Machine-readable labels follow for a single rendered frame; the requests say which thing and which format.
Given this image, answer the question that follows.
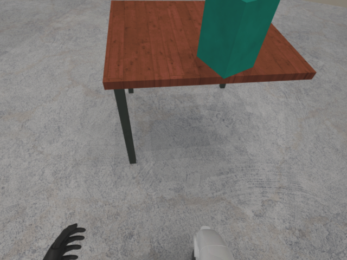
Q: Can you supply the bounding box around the carton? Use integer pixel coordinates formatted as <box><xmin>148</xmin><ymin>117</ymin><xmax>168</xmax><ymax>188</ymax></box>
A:
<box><xmin>197</xmin><ymin>0</ymin><xmax>280</xmax><ymax>79</ymax></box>

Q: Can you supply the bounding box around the robot right thigh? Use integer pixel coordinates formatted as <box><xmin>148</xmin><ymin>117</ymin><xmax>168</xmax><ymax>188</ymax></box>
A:
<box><xmin>194</xmin><ymin>229</ymin><xmax>235</xmax><ymax>260</ymax></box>

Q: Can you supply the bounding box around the table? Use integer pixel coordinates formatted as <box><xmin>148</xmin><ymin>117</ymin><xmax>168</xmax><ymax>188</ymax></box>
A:
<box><xmin>102</xmin><ymin>1</ymin><xmax>316</xmax><ymax>164</ymax></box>

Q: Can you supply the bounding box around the robot left hand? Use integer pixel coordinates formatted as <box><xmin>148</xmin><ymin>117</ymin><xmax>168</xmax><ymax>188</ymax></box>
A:
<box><xmin>43</xmin><ymin>223</ymin><xmax>86</xmax><ymax>260</ymax></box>

